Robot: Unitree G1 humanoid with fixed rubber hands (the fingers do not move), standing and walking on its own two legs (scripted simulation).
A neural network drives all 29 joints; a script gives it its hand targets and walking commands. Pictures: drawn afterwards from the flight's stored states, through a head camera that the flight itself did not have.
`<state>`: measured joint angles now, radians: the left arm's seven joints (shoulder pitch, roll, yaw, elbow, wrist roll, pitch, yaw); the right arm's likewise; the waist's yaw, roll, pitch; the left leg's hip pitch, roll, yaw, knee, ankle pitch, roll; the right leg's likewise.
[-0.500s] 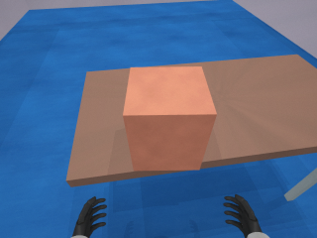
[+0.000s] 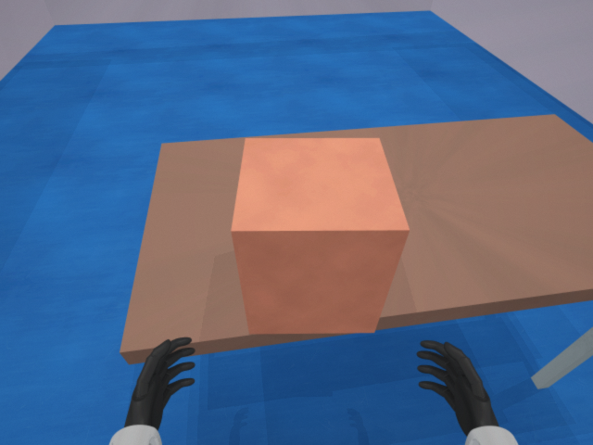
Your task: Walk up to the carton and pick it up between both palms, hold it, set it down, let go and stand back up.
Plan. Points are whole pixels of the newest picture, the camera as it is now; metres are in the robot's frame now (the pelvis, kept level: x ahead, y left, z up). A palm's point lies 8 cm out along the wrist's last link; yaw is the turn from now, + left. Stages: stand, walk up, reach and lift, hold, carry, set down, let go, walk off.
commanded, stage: reach and lift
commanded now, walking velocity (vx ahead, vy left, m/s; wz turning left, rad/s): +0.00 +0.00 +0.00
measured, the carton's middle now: (312, 239) +0.44 -0.02 +0.05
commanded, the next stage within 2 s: none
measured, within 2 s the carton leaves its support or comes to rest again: neither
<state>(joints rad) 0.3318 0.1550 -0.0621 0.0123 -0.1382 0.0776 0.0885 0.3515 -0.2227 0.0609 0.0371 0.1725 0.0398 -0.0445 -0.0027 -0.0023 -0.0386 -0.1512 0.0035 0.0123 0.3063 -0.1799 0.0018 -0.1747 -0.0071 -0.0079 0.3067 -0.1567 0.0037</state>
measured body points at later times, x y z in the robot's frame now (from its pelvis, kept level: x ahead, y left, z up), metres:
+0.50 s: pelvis +0.00 +0.01 +0.00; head +0.00 +0.00 +0.45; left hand +0.26 +0.20 +0.06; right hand +0.26 -0.20 +0.05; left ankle -0.01 +0.12 -0.75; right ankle +0.00 -0.12 -0.75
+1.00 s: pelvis -0.01 +0.00 +0.00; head -0.01 +0.00 +0.45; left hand +0.32 +0.19 +0.10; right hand +0.32 -0.21 +0.11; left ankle -0.01 +0.12 -0.75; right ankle +0.00 -0.12 -0.75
